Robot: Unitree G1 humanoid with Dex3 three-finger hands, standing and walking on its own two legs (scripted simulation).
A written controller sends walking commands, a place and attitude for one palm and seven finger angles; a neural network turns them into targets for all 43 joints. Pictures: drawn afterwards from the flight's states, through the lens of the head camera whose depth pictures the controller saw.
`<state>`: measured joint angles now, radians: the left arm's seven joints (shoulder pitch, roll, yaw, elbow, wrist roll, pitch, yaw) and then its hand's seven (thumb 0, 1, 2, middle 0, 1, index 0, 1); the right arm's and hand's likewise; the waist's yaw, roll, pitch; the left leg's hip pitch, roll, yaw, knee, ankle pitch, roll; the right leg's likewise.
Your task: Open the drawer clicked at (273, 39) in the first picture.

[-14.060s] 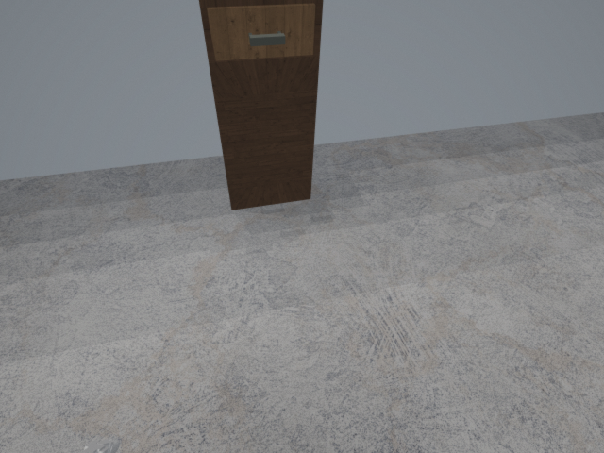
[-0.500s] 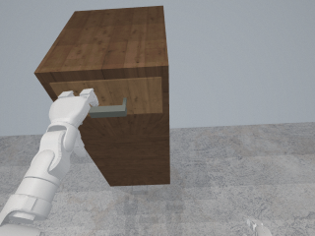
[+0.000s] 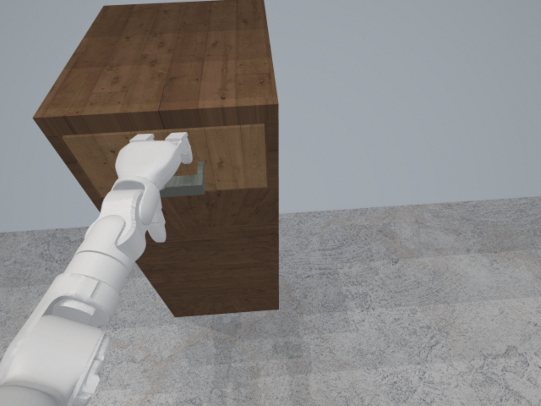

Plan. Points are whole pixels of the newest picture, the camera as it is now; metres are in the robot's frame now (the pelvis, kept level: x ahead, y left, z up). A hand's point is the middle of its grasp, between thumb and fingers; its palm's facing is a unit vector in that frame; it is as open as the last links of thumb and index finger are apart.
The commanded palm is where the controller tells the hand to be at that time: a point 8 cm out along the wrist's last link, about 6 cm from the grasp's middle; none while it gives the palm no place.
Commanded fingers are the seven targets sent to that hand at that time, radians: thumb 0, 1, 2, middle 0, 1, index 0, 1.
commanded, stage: move the hooked fingers above the handle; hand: left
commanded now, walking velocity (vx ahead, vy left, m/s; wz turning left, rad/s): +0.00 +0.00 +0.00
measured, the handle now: (173, 177) +0.49 +0.20 +0.03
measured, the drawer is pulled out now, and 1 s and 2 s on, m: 0.00 0.00 0.00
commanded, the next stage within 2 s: none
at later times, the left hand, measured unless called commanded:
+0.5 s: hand (145, 182) +0.43 +0.22 +0.09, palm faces -0.08 +0.00 -1.00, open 13.8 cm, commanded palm +0.42 +0.21 +0.15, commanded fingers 0.00 -0.50 0.30 -0.30 -1.20 -0.30 -1.20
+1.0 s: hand (144, 174) +0.44 +0.22 +0.09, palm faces -0.03 -0.02 -1.00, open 13.6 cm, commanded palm +0.42 +0.21 +0.15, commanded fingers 0.00 -0.50 0.30 -0.30 -1.20 -0.30 -1.20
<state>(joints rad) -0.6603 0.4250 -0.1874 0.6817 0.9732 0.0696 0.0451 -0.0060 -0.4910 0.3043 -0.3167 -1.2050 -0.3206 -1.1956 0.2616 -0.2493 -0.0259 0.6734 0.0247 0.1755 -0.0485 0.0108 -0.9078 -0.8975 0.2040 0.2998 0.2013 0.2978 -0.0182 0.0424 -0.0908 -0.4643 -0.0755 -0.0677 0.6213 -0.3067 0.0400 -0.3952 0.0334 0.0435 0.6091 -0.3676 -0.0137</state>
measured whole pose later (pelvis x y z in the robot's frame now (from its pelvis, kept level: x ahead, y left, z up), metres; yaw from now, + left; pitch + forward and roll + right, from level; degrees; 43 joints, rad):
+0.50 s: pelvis +0.00 -0.02 +0.00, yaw -1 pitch +10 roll +0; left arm -0.69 0.51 -0.10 0.85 1.00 0.06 0.09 0.00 -0.49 0.30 -0.32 -1.21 -0.33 -1.21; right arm 0.32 -0.26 -0.04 0.67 0.04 0.16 -0.07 0.01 -0.91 -0.90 0.20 0.30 0.20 0.30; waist -0.05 0.05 -0.12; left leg -0.47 -0.04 -0.06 0.59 -0.29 0.02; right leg -0.41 0.07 0.06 0.59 -0.34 -0.04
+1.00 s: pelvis +0.00 -0.01 +0.00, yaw -3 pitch +9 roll +0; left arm -0.67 0.47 -0.05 0.85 1.01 0.12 0.12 0.00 -0.49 0.30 -0.35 -1.23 -0.36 -1.23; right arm 0.27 -0.23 -0.01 0.66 0.04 0.19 -0.05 0.01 -0.91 -0.90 0.20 0.30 0.20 0.30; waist -0.04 0.06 -0.13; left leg -0.44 -0.05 -0.02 0.58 -0.30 0.03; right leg -0.40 0.06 0.09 0.58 -0.35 -0.02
